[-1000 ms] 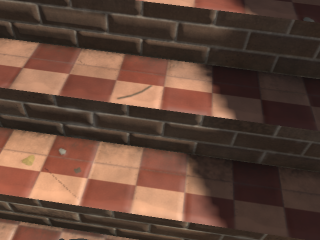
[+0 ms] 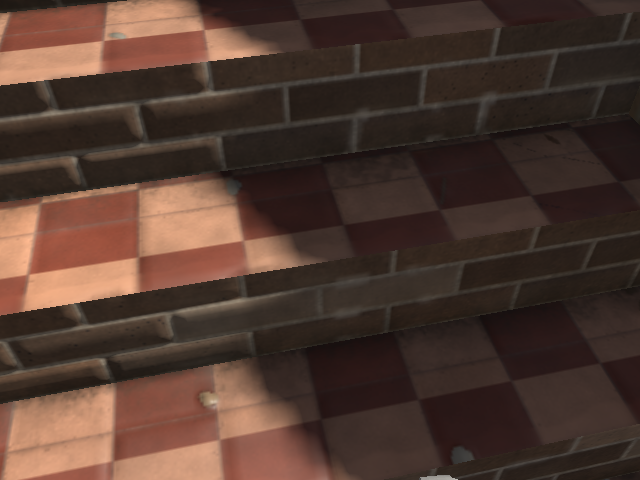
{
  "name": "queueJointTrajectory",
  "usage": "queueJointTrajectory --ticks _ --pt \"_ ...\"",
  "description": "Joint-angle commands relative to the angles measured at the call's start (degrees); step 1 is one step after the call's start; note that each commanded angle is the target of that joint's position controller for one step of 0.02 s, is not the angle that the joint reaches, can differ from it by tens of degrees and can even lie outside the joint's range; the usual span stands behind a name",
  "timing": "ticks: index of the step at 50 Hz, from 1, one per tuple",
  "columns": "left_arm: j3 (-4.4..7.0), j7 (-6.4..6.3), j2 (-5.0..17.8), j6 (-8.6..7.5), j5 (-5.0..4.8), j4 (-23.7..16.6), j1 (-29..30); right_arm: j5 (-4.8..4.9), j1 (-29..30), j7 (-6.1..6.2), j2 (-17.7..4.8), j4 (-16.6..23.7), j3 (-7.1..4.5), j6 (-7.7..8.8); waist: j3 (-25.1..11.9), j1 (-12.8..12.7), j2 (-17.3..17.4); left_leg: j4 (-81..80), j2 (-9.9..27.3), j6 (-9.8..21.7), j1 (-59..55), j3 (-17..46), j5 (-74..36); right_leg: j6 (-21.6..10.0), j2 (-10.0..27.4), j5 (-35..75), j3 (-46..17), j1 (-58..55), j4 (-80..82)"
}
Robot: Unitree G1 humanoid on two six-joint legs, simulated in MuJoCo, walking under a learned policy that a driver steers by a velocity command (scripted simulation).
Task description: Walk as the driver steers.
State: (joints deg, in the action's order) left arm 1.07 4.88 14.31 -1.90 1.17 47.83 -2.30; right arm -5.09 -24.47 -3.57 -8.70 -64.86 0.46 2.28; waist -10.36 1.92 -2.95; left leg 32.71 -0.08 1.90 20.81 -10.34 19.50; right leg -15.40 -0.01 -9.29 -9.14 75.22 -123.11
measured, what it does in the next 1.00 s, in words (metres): climbs, turning left: right foot 0.20 m higher, then left foot 0.20 m higher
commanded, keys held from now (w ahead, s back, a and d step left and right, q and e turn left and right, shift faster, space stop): w+q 1.00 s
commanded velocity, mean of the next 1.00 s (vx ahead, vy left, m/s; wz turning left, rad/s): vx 0.50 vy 0.00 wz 0.43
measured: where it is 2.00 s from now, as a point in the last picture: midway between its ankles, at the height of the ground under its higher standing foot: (173, 46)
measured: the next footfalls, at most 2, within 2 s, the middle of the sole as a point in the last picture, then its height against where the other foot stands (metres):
right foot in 0.18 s outside the picture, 0.20 m higher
left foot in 0.68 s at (243, 441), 0.20 m higher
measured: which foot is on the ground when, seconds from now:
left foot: down 0.00-0.20, up 0.22-0.66, down 0.68-1.00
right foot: up 0.00-0.16, down 0.18-0.70, up 0.72-1.00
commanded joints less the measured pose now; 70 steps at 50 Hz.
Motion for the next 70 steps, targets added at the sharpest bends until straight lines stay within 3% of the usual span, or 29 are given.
queueJointTrajectory --ticks 1,2,3,4,6,9,11,12,13,14,16,18,28,30,34,36,37,38,44,51,55,58,59,60,61,62,63,65,70 --pt "-5.18 -0.55 -8.68 0.76 -0.76 -6.68 6.18 -3.21 1.43 -0.74 2.63 0.5 1.47 1.73 7.92 -4.0 5.36 -21.07 11.52 10.42 -0.07 15.69 -0.23 -4.99 2.52 -6.35 4.2 14.98 -7.31" --pt "-5.56 -0.88 -7.91 0.96 -0.64 -7.63 8.89 -3.63 -0.38 -1.08 2.13 -0.31 1.53 1.94 7.63 -3.57 3.53 -21.94 11.5 9.79 -2.1 15.36 -2.08 -5.14 4.36 -5.34 5.24 16.4 -2.8" --pt "-5.96 -4.78 -12.8 -0.18 -0.46 -16.09 15.81 5.8 -0.63 2.81 -1.13 -1.2 -0.14 5.63 20.17 -5.5 5.56 -30.56 13.1 7.86 8.05 13.71 5.97 4.98 5.45 -8.29 11.25 6.1 2.8" --pt "-5.36 -3.42 -0.43 2.23 -1.17 -14.58 22.98 -2.63 -4.66 -1.13 -0.7 -0.87 0.93 4.15 -1.35 0.34 0.37 -24.06 9.97 8.35 0.06 14.3 -8.56 -1.24 6.54 -3.55 9.69 3.86 18.34" --pt "-6.27 0.07 -3.09 6.66 -0.03 -18.21 28.57 1.19 -0.14 -5.28 -9.06 1.51 -1.07 3.99 -0.53 -4.42 13.15 -36.63 12.97 17.13 22.16 13.9 -48.15 4.73 1.5 -10.65 20.36 -32.43 31.09" --pt "-3.03 -0.39 4.64 6.25 -0.02 -10.0 5.05 6.14 3.0 -6.1 -17.14 3.73 -3.73 7.09 -9.53 -13.56 16.27 -11.68 15.44 13.03 -13.88 9.92 -115.39 6.56 -7.01 -7.08 17.96 -39.81 63.42" --pt "-0.55 -1.81 10.31 6.4 2.18 1.1 -27.34 -1.28 -9.85 -8.23 -4.38 1.01 -1.49 5.14 -29.22 -14.89 -10.9 28.79 3.88 10.3 18.91 17.39 -41.49 -10.64 14.96 8.11 -30.66 -80.89 88.46" --pt "1.23 -1.02 11.95 5.54 2.34 3.46 -27.15 0.8 -9.52 -8.41 -4.95 -3.07 -3.23 3.33 -14.61 -15.58 -11.14 63.46 -0.52 8.86 30.32 28.09 -31.71 -8.1 19.14 -32.16 -48.06 -65.6 102.94" --pt "2.57 -4.27 6.45 1.93 -0.74 3.93 -10.14 2.39 5.11 -1.1 -2.27 11.5 -4.62 4.96 -11.66 -5.28 -5.66 78.05 -1.44 5.1 26.86 18.59 -19.77 -1.24 18.37 -44.93 -37.95 -61.14 98.6" --pt "0.24 -1.97 4.52 0.84 -0.43 7.07 -9.45 4.09 -1.87 -2.87 2.61 -0.5 -2.12 2.75 3.56 -7.06 -7.98 85.35 -2.59 8.56 45.89 29.39 -28.5 -1.5 16.06 -31.25 -28.98 -52.21 96.83" --pt "-2.64 -1.58 -8.0 0.05 0.34 11.09 -6.44 3.68 6.11 -2.11 0.74 4.48 -2.31 1.78 2.51 -3.16 7.22 87.35 -2.15 12.44 47.77 29.84 -26.53 0.72 15.76 -13.08 -18.48 -52.85 96.47" --pt "-2.9 -1.67 -10.44 -1.03 1.17 11.93 -5.36 3.54 7.39 -2.56 2.24 6.46 -1.62 0.71 0.92 0.79 5.75 83.96 -0.12 14.0 49.74 24.31 -23.6 3.46 12.67 3.77 -2.31 -54.35 97.38" --pt "-3.55 -0.87 -4.55 -3.36 8.06 16.89 -22.03 4.81 35.87 -0.84 -1.96 22.09 2.91 -3.46 2.85 -1.91 0.49 78.51 7.34 15.16 61.29 7.95 -17.88 4.34 12.79 0.11 18.91 -57.97 117.99" --pt "-2.07 2.0 1.41 -3.52 5.21 17.79 -23.27 4.33 47.21 -1.75 -2.6 28.07 3.98 -7.07 4.21 -2.01 -2.02 57.94 5.51 13.0 38.61 0.64 3.43 -0.23 16.24 27.09 19.94 -47.1 127.27" --pt "1.27 2.84 12.44 -5.71 0.82 16.6 -22.1 3.86 23.82 -3.3 -2.98 22.4 3.02 -6.72 -3.94 7.15 -10.97 32.69 -6.25 10.36 32.37 -2.34 2.06 -1.76 20.39 107.34 22.95 -85.84 103.53" --pt "0.84 4.67 7.22 -4.66 7.3 17.32 -29.31 5.28 7.8 -0.2 -10.44 15.96 0.67 -7.44 -17.29 8.21 -0.74 22.21 -2.65 16.13 -2.77 24.42 -7.36 0.91 13.58 81.35 15.37 -59.33 79.0" --pt "0.48 6.09 1.78 -2.79 7.17 15.64 -23.15 2.88 -2.65 0.56 -15.55 10.56 -1.13 -7.71 -12.45 11.42 10.69 -1.97 4.46 19.79 -10.62 46.11 10.44 4.23 3.6 24.74 11.41 -37.8 60.61" --pt "1.33 6.12 0.65 -1.69 4.47 16.12 -21.81 2.59 -3.53 0.62 -17.08 9.47 -2.97 -6.05 -6.56 10.53 14.29 -10.93 8.11 16.61 -6.37 59.62 29.08 6.64 0.23 19.03 -0.89 -25.18 29.13" --pt "-0.88 -0.75 -3.53 -1.82 1.98 8.0 -10.5 1.72 14.01 -1.48 -1.09 3.18 1.05 0.34 1.96 -7.87 2.54 -5.7 4.27 8.68 6.05 31.69 -10.49 3.35 -0.64 14.78 -2.82 -3.52 2.61" --pt "-3.37 -1.4 -2.21 -0.29 1.39 -1.21 4.94 -2.28 -3.25 -0.92 -4.75 0.26 1.12 2.35 3.85 -2.38 3.49 -12.59 2.61 10.32 8.05 29.45 2.65 6.3 2.51 5.63 8.56 2.89 -0.37" --pt "-4.39 -1.96 -2.12 3.62 2.37 -4.96 12.71 3.48 4.16 -3.67 -9.52 6.11 0.83 2.51 8.16 -4.35 10.08 -28.09 12.88 17.53 17.49 31.9 -11.04 10.99 2.81 -17.14 13.28 -19.5 32.26" --pt "-2.22 0.37 1.77 3.91 1.32 -6.61 5.28 5.71 2.16 -4.03 -17.82 5.98 -2.68 5.1 -1.01 -8.63 15.16 -16.9 15.9 19.2 -10.94 24.04 -96.75 11.46 -6.38 -14.62 22.22 -27.67 48.79" --pt "-1.16 0.15 4.62 3.36 1.39 -5.37 1.1 4.27 -1.69 -4.94 -18.12 3.96 -3.69 5.0 -6.94 -7.72 15.51 -6.97 13.63 17.96 -19.09 19.92 -117.96 8.19 -7.41 -12.06 18.38 -30.74 52.8" --pt "-0.51 -4.56 1.39 0.7 -0.27 1.42 -18.47 8.23 -5.07 3.28 -9.77 5.48 -3.21 5.84 -13.13 -11.71 3.44 10.01 9.88 9.94 -10.49 12.1 -95.13 3.27 -0.29 -33.49 0.23 -56.28 59.51" --pt "1.04 -8.02 5.97 1.55 -2.24 7.22 -27.84 7.87 0.88 4.35 -9.95 6.84 -3.8 5.51 -8.22 -15.38 -7.02 24.87 2.8 7.94 4.86 10.42 -68.03 -1.14 4.4 -54.8 -26.82 -58.64 84.73" --pt "0.57 -3.69 8.66 2.79 5.41 4.27 -29.58 1.32 10.67 -3.09 -9.05 3.35 -4.62 1.85 3.59 -21.58 -18.18 57.54 -10.61 7.65 32.42 29.58 -26.81 -8.3 8.59 -56.94 -56.66 -55.11 101.97" --pt "0.95 -2.41 9.32 1.44 3.91 6.63 -29.93 3.97 13.32 -4.24 -6.54 7.7 -4.5 1.13 8.4 -15.56 -19.09 75.47 -11.59 11.27 44.38 34.95 -30.06 -4.52 8.12 -55.96 -53.7 -52.81 99.27" --pt "-0.14 -0.5 -0.68 1.34 1.6 8.86 -18.41 4.46 12.01 -2.73 -4.94 7.41 -3.19 1.83 10.5 -6.27 5.66 79.8 -7.69 14.01 50.59 32.11 -29.06 -1.59 7.24 -33.28 -34.98 -50.05 93.92" --pt "-2.31 -0.31 -7.16 -2.57 2.36 14.77 -13.23 2.83 18.16 1.17 -3.9 13.16 0.82 0.87 5.94 1.41 4.43 76.52 -0.88 12.0 53.95 19.07 -26.71 7.6 0.57 -10.53 -8.78 -43.19 96.5"
Over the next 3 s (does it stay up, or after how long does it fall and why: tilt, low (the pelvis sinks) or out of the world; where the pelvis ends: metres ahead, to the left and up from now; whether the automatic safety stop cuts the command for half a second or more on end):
stays up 0.92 0.22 0.81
